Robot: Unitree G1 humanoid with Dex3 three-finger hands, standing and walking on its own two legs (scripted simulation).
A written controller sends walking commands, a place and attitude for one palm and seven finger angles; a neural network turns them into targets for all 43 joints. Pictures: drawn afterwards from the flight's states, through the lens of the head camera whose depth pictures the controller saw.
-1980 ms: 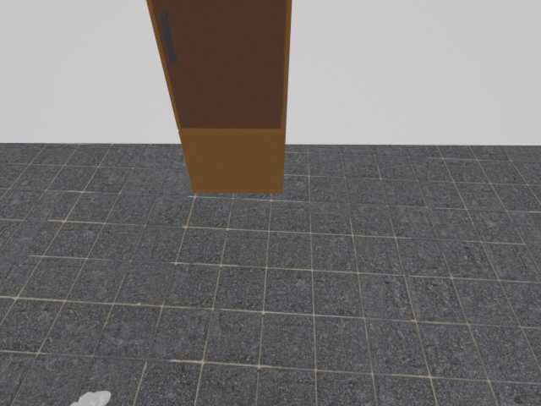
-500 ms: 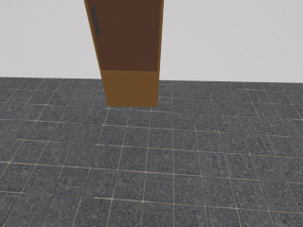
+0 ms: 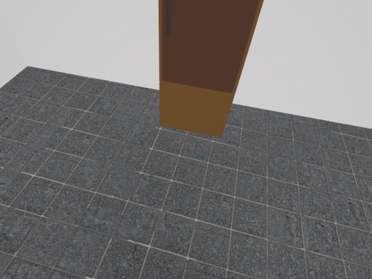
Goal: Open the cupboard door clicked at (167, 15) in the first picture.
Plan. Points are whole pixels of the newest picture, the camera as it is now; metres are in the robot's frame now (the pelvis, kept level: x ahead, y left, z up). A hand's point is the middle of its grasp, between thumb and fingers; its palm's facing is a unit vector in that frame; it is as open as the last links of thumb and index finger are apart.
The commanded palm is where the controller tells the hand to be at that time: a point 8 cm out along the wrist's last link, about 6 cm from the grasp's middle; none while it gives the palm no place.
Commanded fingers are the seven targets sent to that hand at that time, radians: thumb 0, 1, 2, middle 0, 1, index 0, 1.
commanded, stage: walk to a spot facing it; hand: left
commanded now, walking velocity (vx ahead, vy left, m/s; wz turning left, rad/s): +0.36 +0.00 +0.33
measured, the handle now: (169, 16) +1.18 +0.12 +0.04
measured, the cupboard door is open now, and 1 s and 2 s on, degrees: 0 0 0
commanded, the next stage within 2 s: turn to face it in 0.58 s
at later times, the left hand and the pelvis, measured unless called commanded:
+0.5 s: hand (128, 226) +0.27 +0.15 -0.15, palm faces +0.21 -0.96 -0.19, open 7.4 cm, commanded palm none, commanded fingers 0.00 0.90 0.90 -0.20 -0.30 -0.20 -0.30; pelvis +0.20 -0.04 +0.00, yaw +12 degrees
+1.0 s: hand (109, 241) +0.24 +0.20 -0.18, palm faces +0.35 -0.92 -0.16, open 7.4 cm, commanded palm none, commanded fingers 0.00 0.90 0.90 -0.20 -0.30 -0.20 -0.30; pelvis +0.32 +0.04 +0.01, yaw +14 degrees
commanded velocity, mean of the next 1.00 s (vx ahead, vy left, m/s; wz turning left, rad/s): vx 0.17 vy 0.00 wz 0.08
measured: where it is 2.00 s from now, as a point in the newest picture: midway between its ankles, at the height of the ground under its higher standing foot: (170, 260)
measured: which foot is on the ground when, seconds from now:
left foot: down 0.00-0.38, up 0.40-0.78, down 0.80-1.00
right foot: up 0.00-0.36, down 0.38-0.80, up 0.82-1.00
